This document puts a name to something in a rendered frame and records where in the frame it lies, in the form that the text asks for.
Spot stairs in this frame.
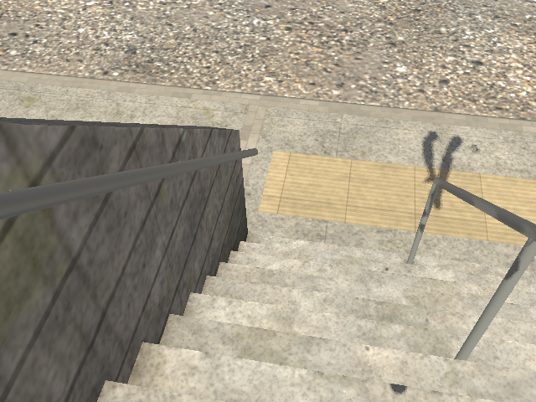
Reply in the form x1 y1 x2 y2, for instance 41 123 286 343
97 233 536 402

